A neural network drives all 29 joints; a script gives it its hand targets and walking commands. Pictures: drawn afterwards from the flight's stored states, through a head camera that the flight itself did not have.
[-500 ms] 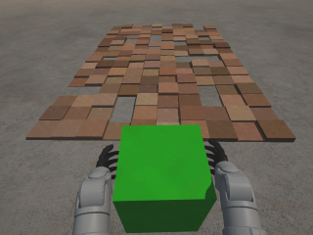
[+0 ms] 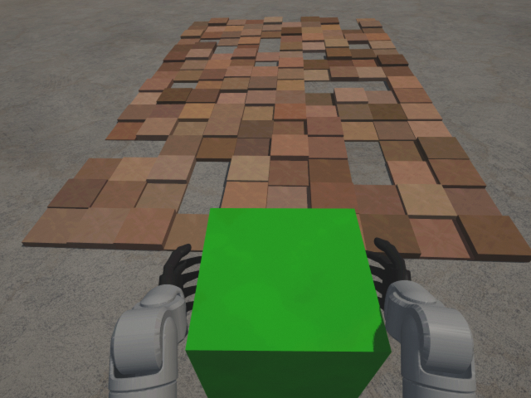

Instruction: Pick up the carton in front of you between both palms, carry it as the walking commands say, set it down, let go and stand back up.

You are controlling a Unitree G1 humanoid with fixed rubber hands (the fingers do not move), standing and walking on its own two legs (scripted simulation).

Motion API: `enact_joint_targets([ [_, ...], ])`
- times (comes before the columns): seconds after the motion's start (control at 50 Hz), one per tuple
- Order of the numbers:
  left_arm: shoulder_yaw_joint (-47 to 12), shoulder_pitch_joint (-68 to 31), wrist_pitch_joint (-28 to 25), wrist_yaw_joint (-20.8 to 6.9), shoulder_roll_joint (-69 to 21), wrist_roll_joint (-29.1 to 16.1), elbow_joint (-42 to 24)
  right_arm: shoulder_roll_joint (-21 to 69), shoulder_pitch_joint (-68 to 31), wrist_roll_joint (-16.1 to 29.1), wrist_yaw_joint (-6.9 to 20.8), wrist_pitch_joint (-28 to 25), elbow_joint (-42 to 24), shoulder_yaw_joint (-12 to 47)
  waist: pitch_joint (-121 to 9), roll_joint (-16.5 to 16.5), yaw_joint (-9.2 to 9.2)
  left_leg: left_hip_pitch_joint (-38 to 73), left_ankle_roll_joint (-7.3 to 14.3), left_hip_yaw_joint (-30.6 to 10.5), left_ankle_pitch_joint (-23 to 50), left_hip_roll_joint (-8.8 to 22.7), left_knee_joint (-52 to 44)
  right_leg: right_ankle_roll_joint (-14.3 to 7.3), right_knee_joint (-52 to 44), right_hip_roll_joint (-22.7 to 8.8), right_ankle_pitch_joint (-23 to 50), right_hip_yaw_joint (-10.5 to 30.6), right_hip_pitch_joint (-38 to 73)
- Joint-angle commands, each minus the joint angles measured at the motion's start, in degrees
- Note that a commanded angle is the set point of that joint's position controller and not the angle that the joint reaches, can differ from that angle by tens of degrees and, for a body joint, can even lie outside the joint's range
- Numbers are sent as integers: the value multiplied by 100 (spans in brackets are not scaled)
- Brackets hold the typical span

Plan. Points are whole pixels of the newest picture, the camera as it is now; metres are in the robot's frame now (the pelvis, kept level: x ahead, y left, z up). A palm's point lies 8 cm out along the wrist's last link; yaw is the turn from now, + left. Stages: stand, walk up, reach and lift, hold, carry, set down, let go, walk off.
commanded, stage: carry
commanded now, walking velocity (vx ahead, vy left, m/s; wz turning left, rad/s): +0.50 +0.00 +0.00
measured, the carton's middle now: (281, 313) +0.27 -0.01 +0.02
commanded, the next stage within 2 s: none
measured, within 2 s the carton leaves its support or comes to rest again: neither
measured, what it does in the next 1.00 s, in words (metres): walks ahead: left foot, then right foot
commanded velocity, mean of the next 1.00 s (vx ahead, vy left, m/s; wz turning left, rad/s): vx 0.50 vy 0.00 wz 0.00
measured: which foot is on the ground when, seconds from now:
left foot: up 0.00-0.26, down 0.28-0.84, up 0.86-1.00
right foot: down 0.00-0.30, up 0.32-0.80, down 0.82-1.00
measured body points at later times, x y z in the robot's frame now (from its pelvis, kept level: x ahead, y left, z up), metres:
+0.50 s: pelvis +0.33 +0.03 +0.01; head +0.34 +0.03 +0.46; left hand +0.61 +0.15 +0.06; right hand +0.58 -0.15 +0.06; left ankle +0.34 +0.07 -0.73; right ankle +0.30 -0.11 -0.65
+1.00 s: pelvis +0.66 -0.04 +0.00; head +0.72 -0.05 +0.45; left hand +1.03 +0.12 +0.10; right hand +1.05 -0.19 +0.10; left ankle +0.60 +0.10 -0.63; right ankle +0.70 -0.09 -0.73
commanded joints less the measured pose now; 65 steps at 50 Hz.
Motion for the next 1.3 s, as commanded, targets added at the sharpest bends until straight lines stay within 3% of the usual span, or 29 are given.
enact_joint_targets([
  [0.0,-3911,-3012,74,-1281,-4942,-2279,-1098,4897,-2606,2299,1435,137,-27,4156,-994,-503,272,-3327,154,55,187,119,952,-542,-1208,-1868,3681,2296,3709],
  [0.1,-4039,-2750,84,-1549,-4975,-2492,-924,5045,-2033,1811,1280,-6,123,4046,-432,-827,267,-2276,129,778,1689,-287,-968,-199,-1424,-1196,4501,958,2744],
  [0.14,-4061,-2808,28,-1632,-4931,-2540,-846,5087,-2187,1740,1238,-70,27,4094,-423,-1117,208,-1021,226,1219,2417,-643,-1663,-59,-1226,-1023,5460,391,2105],
  [0.18,-4044,-2801,-18,-1658,-4903,-2522,-828,5106,-2335,1786,1240,-100,-65,4167,-798,-1278,117,449,313,1478,2958,-898,-2037,132,-205,-956,6092,-68,1777],
  [0.2,-4020,-2788,-22,-1657,-4900,-2484,-819,5099,-2371,1825,1263,-103,-65,4190,-1125,-1086,11,1573,408,1353,2887,-836,-2152,250,636,-774,5425,-165,1223],
  [0.22,-3981,-2857,-20,-1644,-4864,-2449,-799,5111,-2416,1880,1302,-102,-42,4210,-1455,-715,-116,2892,632,674,2359,-272,-2067,341,1738,-612,3908,-27,138],
  [0.24,-3985,-2949,-2,-1642,-4912,-2449,-875,5022,-2448,1930,1337,-113,6,4208,-1884,758,-144,3714,1242,-1994,1372,1472,-2555,490,3584,-88,1123,101,-1168],
  [0.26,-3987,-2952,5,-1651,-4918,-2414,-780,5132,-2458,1987,1370,-131,173,4189,-1902,1114,-75,3569,1658,-3651,1237,2196,-3288,431,4779,266,-724,841,-1941],
  [0.28,-3973,-2918,-10,-1652,-4997,-2356,-573,5204,-2482,2037,1387,-139,164,4139,-1580,741,-99,3040,1695,-3698,924,2174,-3628,256,5069,-92,-682,1316,-2185],
  [0.3,-3956,-2821,-86,-1634,-5078,-2300,-578,5425,-2611,2153,1434,-161,8,4306,-1428,113,-51,2695,1409,-2838,887,1988,-3568,88,4921,-450,-242,1360,-2081],
  [0.34,-3994,-2811,-195,-1583,-5310,-2160,-534,5604,-2774,2299,1516,-252,15,4408,-1184,-2,-8,1805,940,-1845,1092,1579,-3779,142,3966,-705,352,1347,-1674],
  [0.38,-4031,-2664,-307,-1520,-5452,-2102,-468,5621,-2632,2305,1572,-306,109,4414,-1118,122,0,1600,885,-1305,1416,1411,-3896,211,3492,-635,557,1008,-1641],
  [0.54,-4224,-2637,-470,-1336,-5384,-2031,-539,5062,-2505,2356,1687,-359,-17,4369,-497,592,-35,2459,761,-58,3239,934,-3876,453,1428,-469,1568,353,-2479],
  [0.66,-4212,-4121,-234,-1189,-4456,-2320,-741,4214,-3681,2338,1432,-218,94,4122,-70,776,-74,2557,807,351,4459,766,-3436,176,303,-156,1768,-166,-2019],
  [0.72,-3894,-4736,-69,-1096,-3909,-2404,-189,3769,-4527,2289,1226,-79,440,3929,-590,824,40,2473,701,596,6166,722,-2054,-47,-18,276,1665,-483,-584],
  [0.74,-3726,-4875,-32,-1062,-3777,-2401,95,3669,-4767,2282,1170,-18,639,3863,-1103,546,270,2104,536,847,6084,482,-928,-88,-293,440,1576,-611,585],
  [0.76,-3534,-5027,-13,-1030,-3677,-2389,361,3558,-5165,2307,1119,32,798,3790,-1754,-21,622,903,359,703,4574,241,485,-275,-234,-269,1404,332,2240],
  [0.78,-3368,-5332,-1,-990,-3520,-2428,634,3634,-5391,2343,1088,78,942,3753,-2285,-1542,536,-806,229,442,1702,-397,2127,-922,-458,-1863,1330,3105,3457],
  [0.8,-3363,-5588,4,-980,-3719,-2557,833,3688,-5640,2361,1067,103,1144,3635,-2426,-1870,507,-1938,292,-225,-15,-735,3260,-1388,-1081,-2280,1585,4299,3790],
  [0.84,-3435,-6374,-31,-1054,-4427,-2889,643,4307,-6335,2519,1027,81,1308,3451,-2075,-827,472,-2380,529,-666,302,-134,3461,-932,-723,-1924,2234,3108,3218],
  [0.88,-3396,-7145,-97,-1099,-4891,-3098,636,4780,-6571,2544,1023,38,1705,3328,-1856,-423,365,-2142,514,-650,867,23,2841,-721,-866,-1655,2245,2379,2359],
  [0.98,-2972,-7698,-161,-1189,-5360,-3077,1174,5276,-6926,2336,943,-82,2353,3115,-1896,-724,330,-2444,413,-177,1192,9,1925,-748,-840,-1464,2917,1457,2376],
  [1.14,-2757,-7605,-62,-1207,-5407,-2759,1494,5577,-7247,2407,938,-47,2428,3082,-1452,-970,613,-3272,400,354,1670,-163,400,-742,-392,-1214,4435,1069,3484],
  [1.18,-2747,-7366,-18,-1208,-5399,-2666,1585,5545,-6948,2317,985,22,2601,2996,-1231,-908,533,-2731,403,575,1853,-318,-751,-570,-307,-1081,4910,932,3315],
  [1.2,-2751,-7281,-5,-1214,-5384,-2638,1621,5524,-6809,2276,1017,49,2713,2940,-1272,-913,378,-1756,447,963,1897,-674,-1377,-399,42,-915,5716,555,2823],
  [1.22,-2799,-7248,25,-1229,-5410,-2590,1728,5510,-6540,2184,1043,51,2959,2866,-1632,-881,-128,-100,610,1090,2222,-971,-1734,-132,985,-822,6205,216,2104],
  [1.24,-2952,-7427,15,-1251,-5551,-2690,1635,5440,-6337,2104,1062,-21,2986,2782,-2161,-130,-636,2103,898,334,2896,-482,-1932,211,2327,-534,5133,227,593],
  [1.26,-3028,-7747,-56,-1268,-5719,-2795,1242,5393,-6307,2173,1070,-156,2811,2773,-2632,1586,-827,4325,1698,-1713,5591,507,-1614,511,4259,157,2292,558,-1849],
  [1.28,-3057,-8105,-128,-1258,-5785,-2880,785,5482,-6523,2341,1057,-302,2389,2963,-2920,2253,-883,5564,2126,-2513,7742,1057,-1464,517,5712,704,-1169,669,-3448],
])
